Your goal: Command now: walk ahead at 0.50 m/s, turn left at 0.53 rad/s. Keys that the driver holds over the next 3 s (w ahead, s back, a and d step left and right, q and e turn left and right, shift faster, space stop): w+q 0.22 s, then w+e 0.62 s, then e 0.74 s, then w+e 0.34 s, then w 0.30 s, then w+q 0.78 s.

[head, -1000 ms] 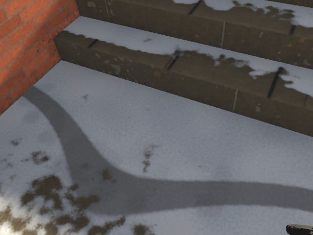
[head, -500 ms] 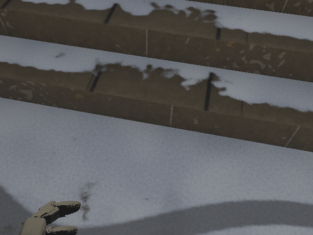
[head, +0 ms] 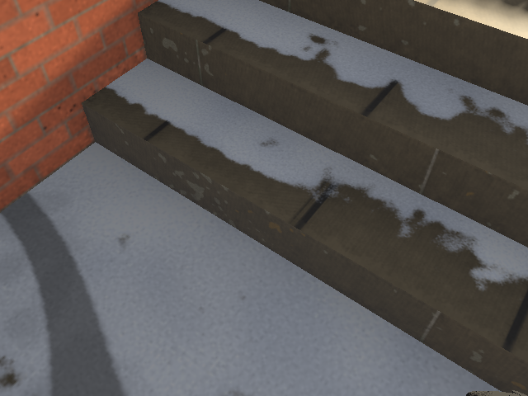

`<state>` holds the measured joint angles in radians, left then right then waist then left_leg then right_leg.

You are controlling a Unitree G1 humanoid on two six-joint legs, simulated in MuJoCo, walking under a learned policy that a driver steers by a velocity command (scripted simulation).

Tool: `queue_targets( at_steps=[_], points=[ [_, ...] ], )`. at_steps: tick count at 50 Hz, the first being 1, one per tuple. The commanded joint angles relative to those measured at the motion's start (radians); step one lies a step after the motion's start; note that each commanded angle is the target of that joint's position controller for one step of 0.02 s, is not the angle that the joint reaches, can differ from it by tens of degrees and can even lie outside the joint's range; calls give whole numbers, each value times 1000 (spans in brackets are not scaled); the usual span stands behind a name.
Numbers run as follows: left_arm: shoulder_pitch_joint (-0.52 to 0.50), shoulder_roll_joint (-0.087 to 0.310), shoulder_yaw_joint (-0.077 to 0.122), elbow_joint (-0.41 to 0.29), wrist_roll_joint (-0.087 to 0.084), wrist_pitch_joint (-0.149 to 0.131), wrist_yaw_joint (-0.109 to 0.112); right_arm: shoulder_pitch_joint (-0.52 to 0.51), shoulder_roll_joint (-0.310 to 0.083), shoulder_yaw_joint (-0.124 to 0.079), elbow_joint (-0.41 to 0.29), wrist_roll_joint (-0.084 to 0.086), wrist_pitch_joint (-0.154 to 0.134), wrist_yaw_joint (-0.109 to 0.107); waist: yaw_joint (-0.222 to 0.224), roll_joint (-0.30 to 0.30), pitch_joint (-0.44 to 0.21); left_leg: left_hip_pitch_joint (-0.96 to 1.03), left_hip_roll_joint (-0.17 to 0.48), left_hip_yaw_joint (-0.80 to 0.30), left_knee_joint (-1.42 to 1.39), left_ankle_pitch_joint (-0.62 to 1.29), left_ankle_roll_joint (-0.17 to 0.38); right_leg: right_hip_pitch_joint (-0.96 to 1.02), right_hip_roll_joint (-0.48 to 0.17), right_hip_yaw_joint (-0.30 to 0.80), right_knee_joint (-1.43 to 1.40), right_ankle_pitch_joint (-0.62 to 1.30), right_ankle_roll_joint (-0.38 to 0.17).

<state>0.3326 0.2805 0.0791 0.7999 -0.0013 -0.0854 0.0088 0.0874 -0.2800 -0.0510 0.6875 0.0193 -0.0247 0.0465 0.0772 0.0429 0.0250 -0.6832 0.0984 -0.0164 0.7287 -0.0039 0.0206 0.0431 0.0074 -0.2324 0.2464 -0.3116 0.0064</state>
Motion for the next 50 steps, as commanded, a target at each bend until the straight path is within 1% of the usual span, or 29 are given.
queue_targets(
  at_steps=[1, 3, 4, 5, 6, 7, 8, 9, 10, 11, 13, 14, 15, 17, 20, 24, 28, 30, 31, 32, 33, 34, 35, 37, 40, 42, 44, 48, 50],
  points=[
    [-16, 191, 49, -46, -16, 8, 6, -111, -59, -10, -115, 1, -14, 19, -10, -87, 66, -20, -18, 52, -67, -93, 41, 24, -306, 72, -21, 485, -137],
    [-29, 225, 57, -46, -23, 22, 12, -44, -94, -30, -119, -1, -10, 20, -64, -129, -4, 125, -92, 118, -74, -203, 82, 46, -299, 39, 134, 845, -113],
    [-42, 232, 57, -48, -26, 31, 16, 84, -129, -53, -90, 2, -8, 17, -140, -129, -73, 289, -145, 147, -117, -200, 111, 22, -272, 9, 308, 968, -93],
    [-34, 206, 46, -54, -22, 32, 21, 260, -194, -89, -43, 4, -4, 3, -222, -103, -165, 572, -174, 117, -158, -138, 149, -118, -230, -11, 550, 893, -56],
    [5, 99, 13, -93, 18, 20, 20, 342, -305, -116, -24, 7, 4, -20, -199, 115, -233, 886, 51, -267, -179, -112, 246, -489, -133, -7, 911, 239, 5],
    [26, 58, -14, -139, 13, -20, 9, 307, -340, -109, -71, 1, -14, -13, -144, 212, -417, 1090, 237, -841, -375, -307, 432, -769, 46, 235, 1163, -292, 37],
    [-97, 155, 8, -156, -26, -47, -5, 308, -252, -86, -75, -6, -25, -8, -206, 73, -371, 1076, 223, -772, -439, -346, 371, -882, -13, 343, 1194, -216, 20],
    [-145, 153, 3, -173, -37, -61, -8, 272, -209, -75, -68, -4, -34, -11, -188, 49, -243, 946, 188, -621, -437, -290, 334, -906, -54, 327, 1132, -127, -1],
    [-145, 138, 0, -159, -13, -64, 2, 204, -179, -65, -76, -2, -37, -14, -136, -34, -165, 787, 144, -505, -431, -183, 296, -848, -99, 323, 1043, -57, -3],
    [-135, 153, 9, -152, 9, -57, 9, 152, -144, -53, -87, -6, -38, -17, -97, -25, -122, 661, 110, -421, -441, -57, 278, -772, -125, 323, 966, -19, 3],
    [-79, 142, 9, -124, 10, -29, 3, 116, -108, -38, -92, -21, -43, -24, -56, 4, -113, 554, 88, -330, -477, 88, 271, -682, -151, 305, 914, 30, 19],
    [-67, 124, 4, -113, 10, -17, 1, 124, -108, -36, -79, -20, -49, -27, -52, 2, -108, 526, 82, -281, -487, 156, 270, -672, -153, 290, 886, 48, 28],
    [-34, 45, -32, -92, 86, 30, -23, 233, -135, -36, -11, -51, -46, -27, -40, -43, -100, 479, 44, -183, -494, 279, 223, -595, -132, 224, 841, 70, 31],
    [-76, 40, -36, -99, 66, 57, -39, 254, -135, -35, 14, -42, -47, -24, -52, 8, -50, 472, 10, -100, -514, 315, 187, -613, -129, 202, 750, 163, 30],
    [-183, 64, -37, -111, 35, 57, -48, 250, -120, -28, 19, -40, -47, -15, -98, 43, -14, 531, 22, -63, -557, 189, 160, -640, -130, 210, 583, 295, 13],
    [-285, 69, -38, -130, 28, 46, -57, 291, -139, -33, 54, -52, -53, -29, -136, 22, 42, 644, 87, -40, -589, 86, 154, -653, -97, 213, 426, 318, -20],
    [-241, 85, -26, -120, 32, 41, -60, 265, -153, -35, 80, -53, -54, -51, -104, 28, 54, 742, 123, 13, -476, 364, 121, -565, -25, 182, 331, 170, -87],
    [-61, 97, -13, -67, 41, 30, -44, 252, -161, -31, 89, -54, -48, -55, -26, 16, -56, 766, 83, 77, -183, 670, 92, -363, 63, 134, 243, 132, -137],
    [105, 145, 6, -29, 56, 24, -35, 250, -151, -22, 74, -51, -49, -62, 39, -17, -162, 633, 55, 104, 58, 546, 67, -133, -5, 245, 234, 155, -184],
    [200, 301, 52, -31, 65, 24, -24, 305, -86, -3, 8, -18, -56, -51, 23, -268, -278, 265, -111, 161, 484, 103, 5, 157, -282, 736, 184, 149, -349],
    [146, 255, 43, -18, 20, 30, -33, 262, -105, -5, 18, -53, -58, -49, 3, -260, -299, 85, -198, 8, 597, -485, 2, 203, -330, 986, 52, 240, -377],
    [78, 221, 36, -26, 6, 35, -34, 216, -114, -2, 14, -59, -59, -41, -19, -152, -181, 30, -114, -60, 610, -424, 11, 107, -305, 823, 62, 154, -356],
    [26, 167, 23, -35, 10, 38, -31, 184, -110, 5, 13, -56, -67, -35, -32, -70, -96, 48, -69, -53, 546, -348, 9, -23, -271, 726, 36, 193, -328],
    [-12, 113, 3, -23, 3, 39, -18, 155, -98, 12, 1, -74, -48, -39, -77, -50, -21, 133, -29, -40, 423, -309, -21, -172, -190, 586, -3, 431, -272],
    [-10, 147, 9, -15, 3, 23, -16, 198, -78, 25, 11, -79, -17, -35, -108, -77, -69, 187, -39, -6, 360, -289, -62, -208, -134, 486, 17, 682, -270],
    [-2, 160, 14, -11, 8, 22, -15, 148, -74, 30, -4, -76, -13, -36, -95, -91, -58, 179, -49, 18, 252, -253, -78, -227, -100, 459, 12, 671, -255],
    [-9, 155, 15, -14, 13, 30, -10, 88, -64, 36, -16, -67, -11, -46, -79, -102, -41, 192, -75, 44, 133, -216, -94, -227, -66, 426, 73, 851, -212],
    [18, 157, 23, -12, 17, 47, 0, 35, -74, 40, -28, -44, -17, -70, -38, -142, -106, 251, -131, 41, -29, -139, -72, -158, -54, 452, 193, 998, -132],
    [-25, 127, 17, -32, 26, 53, 8, 115, -69, 43, -5, -40, -18, -85, -63, -188, -128, 341, -151, 45, -57, -153, -49, -175, -68, 491, 282, 1080, -126]
  ],
)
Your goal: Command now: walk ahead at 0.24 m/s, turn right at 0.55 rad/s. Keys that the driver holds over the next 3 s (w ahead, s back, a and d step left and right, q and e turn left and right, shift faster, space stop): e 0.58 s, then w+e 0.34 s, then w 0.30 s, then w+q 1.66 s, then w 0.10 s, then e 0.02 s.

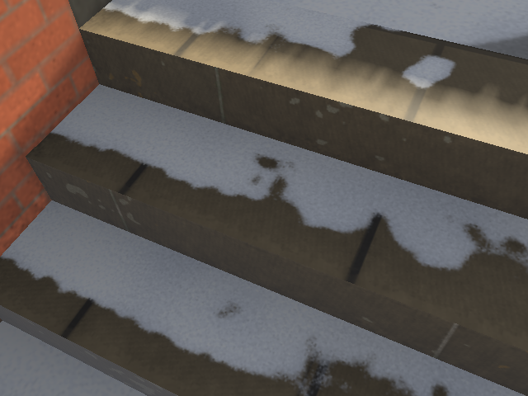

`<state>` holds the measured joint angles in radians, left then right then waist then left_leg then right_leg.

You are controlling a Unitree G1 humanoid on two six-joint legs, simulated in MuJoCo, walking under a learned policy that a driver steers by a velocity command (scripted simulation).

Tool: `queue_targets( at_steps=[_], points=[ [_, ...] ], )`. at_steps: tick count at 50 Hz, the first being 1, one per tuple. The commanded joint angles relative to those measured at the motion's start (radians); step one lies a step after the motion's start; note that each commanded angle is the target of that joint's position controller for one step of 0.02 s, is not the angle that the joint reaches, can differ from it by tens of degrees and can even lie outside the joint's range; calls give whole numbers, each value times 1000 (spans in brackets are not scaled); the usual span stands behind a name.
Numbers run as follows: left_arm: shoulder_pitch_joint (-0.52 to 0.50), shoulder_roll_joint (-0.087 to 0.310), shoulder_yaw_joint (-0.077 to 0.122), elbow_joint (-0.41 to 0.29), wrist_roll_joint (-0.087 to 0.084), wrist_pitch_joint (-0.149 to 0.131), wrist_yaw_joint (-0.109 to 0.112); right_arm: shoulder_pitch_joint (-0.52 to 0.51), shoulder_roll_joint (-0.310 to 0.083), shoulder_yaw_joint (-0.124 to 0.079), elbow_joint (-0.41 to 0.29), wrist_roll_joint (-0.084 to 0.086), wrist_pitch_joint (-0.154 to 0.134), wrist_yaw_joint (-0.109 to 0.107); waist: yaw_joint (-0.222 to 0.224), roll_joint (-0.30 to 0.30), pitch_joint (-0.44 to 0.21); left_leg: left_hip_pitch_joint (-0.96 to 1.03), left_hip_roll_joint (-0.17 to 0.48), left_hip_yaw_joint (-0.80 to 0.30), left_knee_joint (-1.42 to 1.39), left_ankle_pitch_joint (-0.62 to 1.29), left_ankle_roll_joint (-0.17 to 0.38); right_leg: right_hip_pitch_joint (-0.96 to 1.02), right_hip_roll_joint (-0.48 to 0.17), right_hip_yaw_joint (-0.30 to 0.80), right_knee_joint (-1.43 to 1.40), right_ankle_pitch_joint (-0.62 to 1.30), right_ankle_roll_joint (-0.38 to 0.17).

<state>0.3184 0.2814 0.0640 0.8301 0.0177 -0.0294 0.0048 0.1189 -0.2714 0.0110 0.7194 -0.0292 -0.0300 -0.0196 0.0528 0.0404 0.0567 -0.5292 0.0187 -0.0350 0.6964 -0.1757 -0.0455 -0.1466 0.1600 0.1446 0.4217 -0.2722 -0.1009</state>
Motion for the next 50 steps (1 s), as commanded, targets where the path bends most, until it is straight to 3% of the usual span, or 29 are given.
queue_targets(
  at_steps=[1, 2, 3, 4, 5, 7, 9, 15, 17, 19, 20, 21, 22, 23, 24, 25, 27, 29, 30, 36, 37, 41, 43, 44, 45, 46, 47, 48, 50],
  points=[
    [-48, 125, 31, -74, 1, -4, 14, 148, -89, -25, -18, 7, -20, -25, -80, -160, -158, 262, -73, 51, -127, 60, 31, -14, -205, 136, 170, 1035, -3],
    [-113, 127, 31, -96, -10, -4, 10, 250, -102, -33, 10, 0, -35, -30, -152, -104, -159, 402, -50, 40, -287, 236, 45, -84, -170, 141, 289, 897, 33],
    [-128, 68, 14, -135, -29, -15, 5, 334, -177, -54, 21, -17, -45, -41, -181, 62, -208, 605, 188, -172, -345, 589, 110, -269, -78, 60, 571, 363, 79],
    [26, 9, 4, -134, -22, -4, 18, 312, -213, -58, -1, -10, -25, -31, -74, 200, -264, 670, 451, -383, -264, 1104, 240, -416, 51, -64, 843, -410, 98],
    [90, 65, 14, -100, 8, 21, 29, 251, -187, -68, -26, -5, -6, -29, -42, 125, -322, 591, 487, -428, -279, 845, 358, -435, -23, -78, 1024, -382, 105],
    [-13, 103, 29, -110, 44, 57, 23, 60, -64, -35, -90, -4, 17, -40, -14, 44, -135, 328, 327, -247, -374, 235, 309, -450, -91, -87, 1124, -262, 137],
    [-48, 91, 28, -145, 39, 91, 10, 30, -75, -35, -100, -18, 26, -55, -12, 83, -61, 176, 247, -93, -402, 211, 282, -424, -94, -116, 1163, -194, 170],
    [-58, 19, 2, -211, 9, 105, -10, 44, -100, -64, -124, -5, 22, -53, -13, 123, -144, 244, 229, 100, -324, 454, 234, -227, -134, -159, 629, -146, 152],
    [-93, 19, 1, -225, -10, 108, -8, 75, -116, -81, -131, -7, 28, -41, -53, 199, -167, 308, 261, 93, -315, 489, 229, -154, -146, -174, 421, -140, 122],
    [-93, 21, 4, -232, -10, 99, -8, 130, -122, -97, -119, -1, 48, -30, -78, 166, -187, 359, 284, 83, -260, 401, 217, -108, -128, -223, 261, -113, 104],
    [-72, 7, 3, -225, -8, 86, -10, 130, -121, -102, -118, 12, 60, -27, -61, 121, -176, 336, 267, 110, -198, 297, 188, -56, -112, -246, 118, -26, 90],
    [-130, 65, 25, -242, -54, 95, 1, 64, -112, -98, -142, 68, 64, -35, -68, 18, -111, 255, 257, 84, -138, 140, 155, -84, -115, -209, 41, 69, 71],
    [-114, 124, 43, -258, -48, 94, 14, 117, -76, -92, -132, 52, 65, -35, -79, -178, -113, 81, 187, 169, 96, -178, 69, 40, -205, -22, -4, 292, 21],
    [-50, 238, 67, -275, 6, 88, 28, 48, -46, -74, -196, 28, 60, -45, -25, -450, -150, -123, 5, 155, 445, -478, -47, -2, -516, 426, -77, 500, -240],
    [-67, 191, 52, -303, 31, 63, 23, -2, -95, -99, -183, 31, 58, -50, 22, -267, -184, -141, -25, -12, 747, -517, -79, -55, -554, 462, -103, 443, -343],
    [-122, 164, 36, -287, 28, 52, 23, 13, -88, -101, -169, 46, 57, -46, -24, -208, -109, -190, -16, -44, 808, -432, -78, -97, -495, 350, -95, 366, -286],
    [-224, 116, 22, -304, -16, 54, 32, 51, -85, -110, -137, 21, 57, -53, -67, -130, -63, -234, -15, -29, 844, -289, -89, -94, -391, 241, -15, 368, -170],
    [-212, 76, 5, -315, -14, 62, 44, 20, -72, -107, -161, 7, 46, -42, -73, -107, -91, -224, -22, -15, 824, -189, -92, -73, -346, 207, 22, 456, -152],
    [-89, 118, 27, -243, 15, 67, 43, 77, -30, -86, -147, -34, 73, -13, -61, -116, -107, -202, -20, 45, 779, -163, -45, -33, -312, 160, 21, 526, -151],
    [-11, 104, 42, -245, 28, 51, 40, -21, -20, -65, -202, -16, 78, 16, -15, -183, -116, -188, -27, 60, 406, -263, 6, 44, -299, 305, -81, 35, -163],
    [-39, 100, 47, -254, 35, 55, 43, 11, 11, -55, -190, -15, 77, 9, -25, -241, -130, -78, -46, 74, 382, -296, 19, -21, -277, 282, -81, -20, -165],
    [-84, 84, 51, -275, 33, 55, 36, 74, -11, -65, -191, 13, 56, -19, -66, -216, -68, 249, -72, 58, -41, -296, 64, -196, -248, 329, -80, 94, -131],
    [-107, 69, 50, -273, 6, 55, 38, 186, 14, -64, -141, 11, 33, -44, -118, -141, -74, 424, -83, 83, -360, -76, 69, -220, -195, 322, 20, 141, -94],
    [-117, 19, 43, -279, -6, 43, 30, 219, -33, -74, -119, -7, 15, -51, -124, 7, -78, 578, 24, -21, -421, -37, 68, -354, -112, 210, 220, -17, -40],
    [-120, -78, 21, -326, -30, 28, 24, 259, -149, -91, -137, -23, 9, -53, -131, 272, -154, 753, 360, -414, -504, -53, 138, -634, 42, 13, 524, -343, 32],
    [-95, 40, 48, -323, 19, 33, 26, 215, -195, -119, -135, -32, 12, -45, -107, 227, -137, 585, 444, -560, -517, -193, 236, -660, -28, -29, 772, -323, 69],
    [-117, 63, 60, -296, 49, 38, 22, 171, -102, -99, -134, -20, 10, -36, -90, 82, -57, 512, 380, -507, -515, -420, 274, -703, -67, 1, 970, -224, 72],
    [-149, 22, 50, -283, 63, 42, 17, 157, -60, -86, -114, -11, 0, -23, -85, 45, 28, 463, 328, -396, -506, -436, 288, -798, -65, -21, 1191, -183, 68],
    [-118, -42, 29, -249, 64, 41, 10, 213, -14, -75, -53, -15, -31, -14, -78, 35, 11, 471, 253, -245, -468, -323, 287, -918, -54, -36, 1529, -151, 42]
  ],
)
Over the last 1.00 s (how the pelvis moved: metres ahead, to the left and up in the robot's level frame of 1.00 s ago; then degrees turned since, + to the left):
0.55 0.04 0.00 -9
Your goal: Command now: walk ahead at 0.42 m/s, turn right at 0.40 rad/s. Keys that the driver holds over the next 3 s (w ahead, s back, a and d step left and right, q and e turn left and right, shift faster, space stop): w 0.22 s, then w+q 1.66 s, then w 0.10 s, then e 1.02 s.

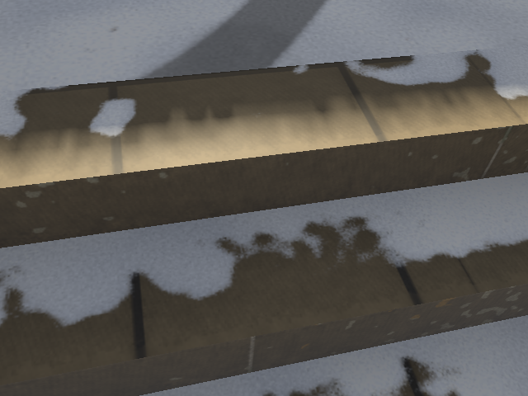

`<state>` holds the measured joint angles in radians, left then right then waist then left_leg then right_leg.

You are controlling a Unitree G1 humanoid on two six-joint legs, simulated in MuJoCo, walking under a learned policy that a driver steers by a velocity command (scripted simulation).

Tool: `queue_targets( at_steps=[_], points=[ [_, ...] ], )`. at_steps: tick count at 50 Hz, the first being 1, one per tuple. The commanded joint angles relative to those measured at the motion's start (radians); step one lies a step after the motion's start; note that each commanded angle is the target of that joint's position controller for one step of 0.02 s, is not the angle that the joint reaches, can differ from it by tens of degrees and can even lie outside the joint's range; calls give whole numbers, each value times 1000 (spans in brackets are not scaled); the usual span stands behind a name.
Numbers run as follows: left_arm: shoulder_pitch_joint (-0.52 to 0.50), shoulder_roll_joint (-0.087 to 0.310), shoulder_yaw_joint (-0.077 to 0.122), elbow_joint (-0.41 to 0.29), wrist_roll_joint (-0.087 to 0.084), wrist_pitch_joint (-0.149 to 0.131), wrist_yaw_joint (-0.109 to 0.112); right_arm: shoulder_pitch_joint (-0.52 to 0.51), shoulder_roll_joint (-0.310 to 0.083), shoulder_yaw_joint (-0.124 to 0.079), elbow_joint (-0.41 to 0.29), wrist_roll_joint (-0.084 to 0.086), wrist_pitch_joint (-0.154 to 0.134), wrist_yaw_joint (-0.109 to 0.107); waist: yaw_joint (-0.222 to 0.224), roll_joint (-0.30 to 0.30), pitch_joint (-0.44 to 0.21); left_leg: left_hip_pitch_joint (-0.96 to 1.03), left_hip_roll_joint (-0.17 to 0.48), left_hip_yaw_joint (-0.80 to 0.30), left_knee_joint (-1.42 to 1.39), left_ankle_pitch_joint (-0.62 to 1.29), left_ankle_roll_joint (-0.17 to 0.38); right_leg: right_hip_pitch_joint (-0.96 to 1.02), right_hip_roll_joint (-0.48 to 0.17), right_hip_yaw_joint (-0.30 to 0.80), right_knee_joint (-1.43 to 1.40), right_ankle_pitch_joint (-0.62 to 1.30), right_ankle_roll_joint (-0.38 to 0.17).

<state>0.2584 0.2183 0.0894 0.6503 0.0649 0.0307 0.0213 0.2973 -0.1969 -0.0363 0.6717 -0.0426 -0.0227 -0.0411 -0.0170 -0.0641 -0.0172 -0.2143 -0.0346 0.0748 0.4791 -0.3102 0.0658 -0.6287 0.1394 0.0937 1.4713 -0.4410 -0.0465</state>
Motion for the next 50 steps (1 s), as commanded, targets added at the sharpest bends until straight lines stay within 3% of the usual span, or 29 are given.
queue_targets(
  at_steps=[1, 4, 5, 10, 13, 15, 16, 17, 18, 19, 20, 21, 22, 23, 24, 25, 27, 28, 30, 31, 35, 40, 43, 44, 45, 46, 48, 49, 50],
  points=[
    [-73, 19, -8, -81, 4, -31, -18, 49, -69, -18, 16, -7, -53, 15, 15, 81, 105, 129, 276, -288, -227, -126, 140, -456, -53, 53, 403, 57, -16],
    [-199, -24, -34, -127, 7, -38, -35, 157, -91, -24, 107, 3, -75, 28, -24, 99, 80, 181, 269, -230, -204, 47, 133, -577, -33, 24, 465, 57, -8],
    [-270, -76, -49, -143, 3, -30, -22, 240, -109, -29, 160, 3, -82, 30, -66, 170, 79, 252, 316, -266, -229, 104, 170, -716, -9, -29, 704, -33, -14],
    [-494, -89, -86, -273, 2, -28, 1, 282, -76, -9, 284, 20, -102, 29, -47, 180, 157, 278, 323, -202, -371, 92, 130, -913, -117, -69, 611, -154, -44],
    [-611, -138, -132, -377, -2, -31, -22, 338, -40, 3, 364, 39, -77, 0, -49, 189, 131, 304, 278, -161, -476, 301, 131, -851, -242, -179, 377, -194, -55],
    [-576, -180, -162, -372, -31, -28, -44, 273, -61, 0, 325, 47, -50, -13, -41, 135, 13, 112, 242, -71, -578, 705, 138, -275, -219, -246, -79, -34, -68],
    [-481, -144, -140, -313, -55, -27, -46, 249, -80, 3, 292, 43, -48, 3, -10, 96, -81, 56, 211, -37, -475, 1132, 142, 18, -124, -330, -196, -16, -62],
    [-270, -104, -111, -244, -60, -25, -39, 240, -210, -24, 273, 35, -69, 24, 71, 251, -227, 113, 279, -52, -296, 1677, 132, 233, -56, -311, -167, -42, -72],
    [-6, -43, -75, -185, -61, -19, -24, 190, -301, -57, 258, 70, -92, 45, 219, 317, -377, 186, 316, -58, -47, 1933, 96, 407, -37, -237, -275, 35, -99],
    [87, 26, -46, -144, -52, -32, -5, 119, -303, -72, 219, 107, -122, 73, 272, 285, -431, 19, 249, -87, 233, 1698, 46, 582, -117, -30, -428, 26, -131],
    [156, 149, -2, -95, -24, -50, -1, 148, -191, -54, 163, 116, -136, 102, 248, -82, -509, -243, 70, -114, 637, 809, 8, 750, -426, 467, -743, 47, -193],
    [103, 194, 19, -84, -24, -25, 0, 101, -172, -76, 157, 56, -127, 114, 224, -156, -585, -276, -58, -240, 1106, 201, 1, 653, -498, 788, -1048, -93, -166],
    [-44, 161, 13, -65, -28, -28, -10, 113, -39, -64, 122, 34, -98, 94, 111, -69, -430, -399, -13, -326, 1345, 218, -6, 464, -549, 724, -1103, -311, -146],
    [-138, 89, -8, -26, -31, -38, -12, 83, 7, -54, 94, 11, -69, 73, 31, 23, -236, -461, 47, -221, 1390, 286, -6, 299, -526, 605, -1102, -392, -122],
    [-152, 28, -27, 40, -42, -56, -13, 49, 41, -42, 59, -15, -48, 55, -7, 18, -55, -544, 71, -171, 1442, 295, 8, 167, -489, 461, -1066, -343, -107],
    [-64, -51, -79, 104, -21, -93, -83, 3, 36, -2, 89, 38, -68, 130, 53, 2, 128, -691, -18, -406, 1593, 390, 143, 32, -397, 289, -1031, -110, -121],
    [-41, -89, -94, 224, 20, -90, -113, 60, 69, 16, 93, 47, -73, 166, -71, 91, 47, -866, -5, -422, 1639, 481, 243, 87, -430, 204, -1059, 120, -83],
    [-50, -90, -93, 259, 13, -96, -118, 60, 77, 21, 110, 50, -65, 166, -91, 89, 45, -942, -10, -433, 1615, 499, 277, 119, -380, 102, -1076, 100, -41],
    [-130, -72, -96, 255, 13, -110, -111, 41, -13, 1, 119, 61, -57, 161, -133, 82, -20, -939, 5, -346, 1540, 502, 237, 103, -362, -47, -1142, 132, -10],
    [-94, -59, -97, 277, 20, -117, -97, 25, -18, 4, 133, 60, -51, 171, -124, 2, -41, -965, 1, -279, 1667, 479, 223, 133, -338, -100, -1164, 186, -10],
    [161, -29, -125, 405, 61, -125, -81, -171, -9, 40, 111, 53, -53, 161, -45, 16, -23, -1289, -20, -242, 1879, 362, 219, 383, -328, -137, -1158, 236, 9],
    [371, -11, -155, 486, 108, -115, -112, -460, -51, 58, 18, 71, -27, 124, 58, -12, -32, -1402, 25, -132, 1528, 372, 211, 617, -390, -192, -1262, 356, -1],
    [406, 14, -164, 511, 108, -112, -136, -561, -33, 61, -3, 67, 12, 107, 66, -30, 5, -1448, 49, -45, 1386, 205, 193, 736, -468, -217, -1320, 629, -24],
    [377, 38, -167, 498, 98, -109, -142, -568, -17, 67, -6, 60, 26, 112, 39, -50, -6, -1369, 63, 7, 1350, 173, 185, 708, -461, -269, -1334, 760, -32],
    [158, 76, -160, 435, 58, -128, -154, -487, -29, 59, -16, 57, 47, 137, -116, -71, -5, -954, 31, 137, 1210, 165, 208, 408, -415, -388, -1317, 1455, -38],
    [197, 153, -138, 437, 13, -158, -151, -496, -72, 52, -65, 77, 69, 156, -116, -77, -79, -655, -45, 198, 1155, 178, 174, 251, -400, -393, -1289, 1939, -52],
    [268, 292, -105, 456, -27, -181, -135, -346, -77, 39, -18, 58, 76, 162, -151, -155, -39, -560, -148, 207, 830, -75, 86, 513, -510, -348, -1130, 2182, -91],
    [223, 322, -87, 463, -23, -165, -136, -260, -98, 28, 11, 48, 69, 151, -188, -172, -26, -502, -193, 216, 591, -104, 96, 582, -490, -347, -988, 2185, -89],
    [209, 296, -90, 438, 72, -160, -159, 56, -156, 0, 139, 65, 64, 120, -224, -113, -201, -68, -162, -15, 674, 124, 179, 302, -483, -297, -705, 2234, -50]
  ],
)
Over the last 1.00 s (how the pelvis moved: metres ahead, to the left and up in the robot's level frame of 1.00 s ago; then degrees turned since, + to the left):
0.08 -0.02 0.00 -35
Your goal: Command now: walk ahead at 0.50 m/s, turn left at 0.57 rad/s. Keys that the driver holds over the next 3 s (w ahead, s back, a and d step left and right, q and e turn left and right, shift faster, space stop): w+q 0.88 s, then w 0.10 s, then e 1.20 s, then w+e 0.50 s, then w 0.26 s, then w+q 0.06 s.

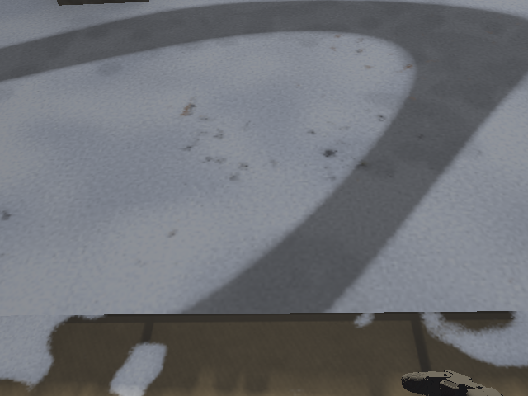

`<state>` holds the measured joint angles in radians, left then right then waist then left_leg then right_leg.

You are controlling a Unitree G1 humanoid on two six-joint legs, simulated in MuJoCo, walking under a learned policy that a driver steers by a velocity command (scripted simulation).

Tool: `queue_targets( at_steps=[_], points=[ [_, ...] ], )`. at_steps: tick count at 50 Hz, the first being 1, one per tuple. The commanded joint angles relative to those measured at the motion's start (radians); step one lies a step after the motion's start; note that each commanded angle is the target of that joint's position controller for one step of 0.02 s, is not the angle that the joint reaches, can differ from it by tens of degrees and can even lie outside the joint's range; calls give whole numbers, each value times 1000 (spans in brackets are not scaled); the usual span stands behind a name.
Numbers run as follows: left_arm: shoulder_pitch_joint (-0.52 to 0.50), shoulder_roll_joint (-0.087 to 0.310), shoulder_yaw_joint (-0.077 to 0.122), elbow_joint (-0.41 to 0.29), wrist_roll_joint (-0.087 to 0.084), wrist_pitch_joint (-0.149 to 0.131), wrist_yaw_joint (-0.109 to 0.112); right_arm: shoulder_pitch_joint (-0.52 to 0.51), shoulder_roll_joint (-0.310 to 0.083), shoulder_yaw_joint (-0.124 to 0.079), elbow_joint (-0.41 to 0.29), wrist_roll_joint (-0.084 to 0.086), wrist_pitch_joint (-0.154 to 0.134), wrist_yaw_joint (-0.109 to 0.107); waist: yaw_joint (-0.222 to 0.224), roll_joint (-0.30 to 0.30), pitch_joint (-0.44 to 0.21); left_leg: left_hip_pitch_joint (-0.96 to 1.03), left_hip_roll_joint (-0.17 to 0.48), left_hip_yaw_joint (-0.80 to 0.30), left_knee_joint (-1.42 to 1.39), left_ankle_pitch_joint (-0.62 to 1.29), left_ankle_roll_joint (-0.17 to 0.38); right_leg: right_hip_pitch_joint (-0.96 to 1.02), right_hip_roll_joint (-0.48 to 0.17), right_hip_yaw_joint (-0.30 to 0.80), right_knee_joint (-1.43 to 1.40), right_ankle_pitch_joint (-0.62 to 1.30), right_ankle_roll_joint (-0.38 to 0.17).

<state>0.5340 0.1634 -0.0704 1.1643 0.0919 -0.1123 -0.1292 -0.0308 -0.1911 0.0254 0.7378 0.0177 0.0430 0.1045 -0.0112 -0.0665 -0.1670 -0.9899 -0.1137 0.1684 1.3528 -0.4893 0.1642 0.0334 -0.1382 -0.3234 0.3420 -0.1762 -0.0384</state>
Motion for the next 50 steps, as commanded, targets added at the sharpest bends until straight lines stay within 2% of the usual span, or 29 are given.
queue_targets(
  at_steps=[1, 2, 3, 5, 6, 7, 8, 10, 12, 13, 14, 15, 16, 18, 19, 20, 21, 22, 23, 24, 26, 27, 28, 30, 31, 34, 37, 44, 50],
  points=[
    [-116, 293, 75, -104, 85, -7, -28, 688, -221, -91, 185, -31, -7, -48, -280, 46, -230, 1106, -7, -424, -397, 564, 177, -663, -100, 203, 787, 1250, -4],
    [-107, 220, 87, -113, 7, 27, -63, 754, -224, -89, 230, -73, -3, -36, -227, 212, -289, 1085, 204, -900, -803, 509, 312, -803, 200, 326, 1374, 157, -32],
    [-196, 164, 92, -142, -62, 42, -50, 684, -207, -97, 217, -88, -25, -46, -215, 154, -46, 879, 236, -982, -906, 208, 236, -1035, 211, 525, 1673, 211, -91],
    [-337, 77, 66, -236, 10, 26, 2, 530, -79, -55, 283, -66, -79, -44, -87, 127, 50, 703, 198, -887, -882, 154, 236, -1199, 222, 551, 1891, 154, -135],
    [-390, 29, 44, -285, 21, 33, 18, 423, -3, -27, 306, -57, -92, -35, -7, 65, 67, 641, 165, -735, -865, 133, 179, -1252, 203, 556, 1870, 99, -174],
    [-380, 24, 35, -299, 12, 43, 37, 345, 58, 3, 328, -72, -105, -18, 61, -12, 108, 527, 138, -630, -868, 162, 133, -1252, 159, 516, 1797, 111, -197],
    [-341, 26, 33, -294, 5, 53, 54, 288, 70, 15, 322, -67, -129, -14, 104, 22, 140, 464, 117, -533, -895, 208, 108, -1278, 130, 468, 1771, 35, -190],
    [-449, 71, 32, -352, -49, 59, 76, 349, 17, 5, 324, -86, -155, -32, 50, 170, 137, 402, 119, -506, -988, 227, 104, -1274, 135, 400, 1932, -230, -151],
    [-643, 63, 8, -435, -53, 42, 90, 520, 9, 10, 395, -143, -153, -45, -10, 125, 153, 447, 131, -540, -989, 139, 61, -1397, 129, 423, 1908, -346, -178],
    [-724, 79, 5, -488, -40, 40, 100, 561, -13, 13, 416, -160, -159, -37, -10, 14, 104, 461, 122, -530, -985, 109, 14, -1318, 82, 395, 1599, -235, -171],
    [-804, 93, 2, -528, -43, 41, 109, 562, -45, 2, 391, -138, -168, -31, -37, 53, 89, 415, 115, -522, -1020, 139, 13, -1239, 52, 380, 1452, -210, -146],
    [-844, 75, -11, -564, -48, 64, 103, 363, -114, -15, 280, -105, -156, 0, 54, 51, 75, 30, 131, -496, -1204, 135, 24, -734, 34, 294, 1170, -236, -94],
    [-822, 23, -16, -576, -64, 71, 88, 371, -149, -19, 221, -47, -178, 3, 66, 153, 90, -87, 182, -565, -1271, 328, 93, -494, 76, 198, 1226, -253, 14],
    [-713, 97, 12, -525, -39, 91, 74, 400, -220, -36, 199, -8, -207, -6, 110, 177, 53, 314, 251, -543, -1127, 990, 85, -585, 171, 155, 1054, -286, 26],
    [-617, 179, 45, -482, -39, 77, 79, 412, -248, -56, 185, -6, -222, -3, 114, 209, 5, 593, 261, -515, -998, 1362, 55, -623, 207, 167, 871, -295, -17],
    [-407, 245, 75, -414, -28, 53, 94, 450, -187, -65, 185, -39, -225, 0, 120, 113, -163, 605, 181, -453, -667, 1414, -23, -373, 127, 400, 808, 114, -130],
    [-170, 270, 82, -375, -42, 47, 105, 563, -39, -37, 171, -99, -223, 8, 164, -206, -459, 210, 43, -461, -336, 841, -51, 93, -115, 1009, 469, -40, -356],
    [-54, 312, 86, -348, -28, 56, 105, 459, -43, -57, 194, -82, -195, 13, 237, -365, -303, -2, -50, -516, 247, 329, -76, -34, -234, 1455, 151, -528, -383],
    [-83, 313, 87, -288, -43, 21, 111, 382, -25, -56, 187, -65, -181, 11, 199, -246, -19, -202, 12, -474, 479, 438, -52, -224, -178, 1331, 111, -875, -281],
    [-226, 271, 89, -280, -66, 11, 105, 390, -39, -58, 223, -56, -169, -2, 112, -161, 95, -191, 65, -392, 542, 504, -45, -403, -186, 1127, 160, -752, -269],
    [-321, 26, 45, -208, -53, 27, 112, 338, -6, -37, 206, -79, -144, -8, 18, 96, 61, -121, 111, -374, 531, 511, -6, -481, -190, 872, 190, -465, -229],
    [-383, -67, 24, -203, -56, 26, 127, 294, 7, -25, 188, -91, -128, -8, -27, 76, 57, -93, 143, -369, 556, 469, 11, -518, -178, 827, 139, -381, -214],
    [-419, -96, 20, -190, -59, 18, 141, 267, 12, -22, 186, -82, -118, -8, -52, 74, 89, -113, 149, -378, 518, 439, 25, -526, -147, 735, 113, -329, -189],
    [-429, -79, 21, -171, -36, -9, 153, 184, -28, -23, 153, -71, -125, 1, -75, 98, 95, -80, 175, -325, 335, 485, 27, -534, -99, 518, 39, -223, -134],
    [-439, -24, 36, -194, -20, -22, 152, 137, -44, -28, 131, -67, -133, 14, -56, 71, 102, -5, 174, -272, 215, 486, 17, -529, -66, 371, -16, -161, -117],
    [-358, 24, 30, -169, 10, -30, 152, 31, -99, -44, 93, -59, -146, 40, -10, 11, 91, -5, 177, -257, 200, 515, -6, -402, -84, 251, -110, 63, -110],
    [-170, 69, 30, -125, 37, -23, 142, 16, -74, -44, 86, -51, -156, 28, 39, 56, 78, -152, 162, -292, 41, 597, 1, -91, -113, 181, -110, 284, -120],
    [0, 99, 44, -87, 7, -26, 104, -194, -9, -37, 39, -43, -112, 20, 96, 16, 196, 13, 194, -138, -443, 490, -58, 118, -155, 62, -206, 508, -118],
    [2, 178, 99, -88, -23, -7, 114, -110, -71, -87, 42, -47, -116, -26, -9, -65, 205, 319, 71, -72, -728, 278, -61, 233, -191, 38, 21, 1118, -75]
  ],
)
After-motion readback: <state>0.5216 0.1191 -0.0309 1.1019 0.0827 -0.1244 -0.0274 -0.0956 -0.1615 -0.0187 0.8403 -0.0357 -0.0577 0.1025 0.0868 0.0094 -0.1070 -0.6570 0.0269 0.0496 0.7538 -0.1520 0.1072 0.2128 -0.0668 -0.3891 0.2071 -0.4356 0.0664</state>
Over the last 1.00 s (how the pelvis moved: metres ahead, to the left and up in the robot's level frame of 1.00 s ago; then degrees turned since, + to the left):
0.50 -0.08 0.21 15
